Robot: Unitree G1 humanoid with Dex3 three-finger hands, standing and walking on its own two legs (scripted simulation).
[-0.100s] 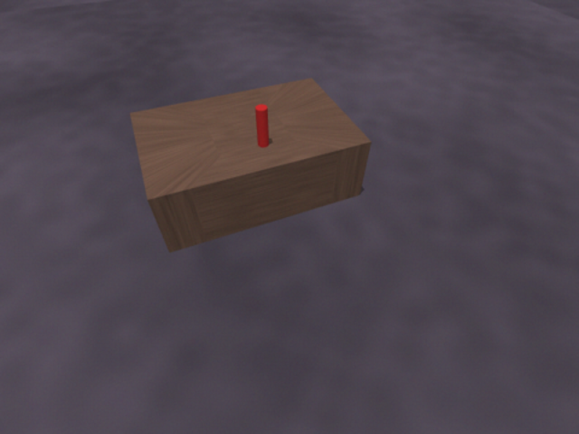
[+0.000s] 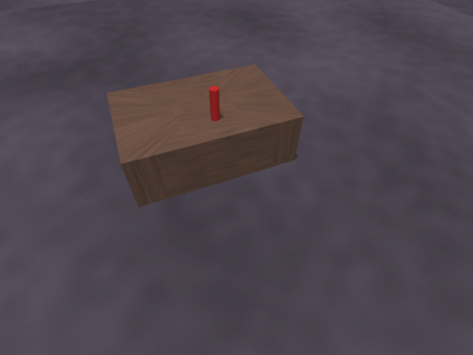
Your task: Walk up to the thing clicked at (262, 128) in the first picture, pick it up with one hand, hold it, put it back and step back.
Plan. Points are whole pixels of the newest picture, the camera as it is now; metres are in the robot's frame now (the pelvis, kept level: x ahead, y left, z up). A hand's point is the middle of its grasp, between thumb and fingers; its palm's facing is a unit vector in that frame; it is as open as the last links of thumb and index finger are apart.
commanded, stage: stand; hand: right
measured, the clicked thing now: (214, 104) +1.29 +0.12 -0.36
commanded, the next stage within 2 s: walk up in 1.02 s
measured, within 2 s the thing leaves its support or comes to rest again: neither
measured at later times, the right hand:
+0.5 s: hand out of the picture +0.08 -0.25 -0.16, palm faces -0.03 +0.94 -0.33, open 7.4 cm
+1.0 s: hand out of the picture +0.08 -0.25 -0.16, palm faces -0.03 +0.94 -0.33, open 7.4 cm
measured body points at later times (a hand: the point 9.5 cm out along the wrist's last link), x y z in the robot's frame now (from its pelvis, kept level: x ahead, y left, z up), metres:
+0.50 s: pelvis +0.00 +0.00 +0.00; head +0.02 +0.00 +0.45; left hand +0.08 +0.30 -0.13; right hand +0.08 -0.30 -0.13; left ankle +0.00 +0.12 -0.75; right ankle +0.00 -0.12 -0.75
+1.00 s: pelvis +0.00 +0.00 +0.00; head +0.01 +0.00 +0.45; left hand +0.08 +0.30 -0.13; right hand +0.08 -0.30 -0.13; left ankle +0.00 +0.12 -0.75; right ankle +0.00 -0.12 -0.75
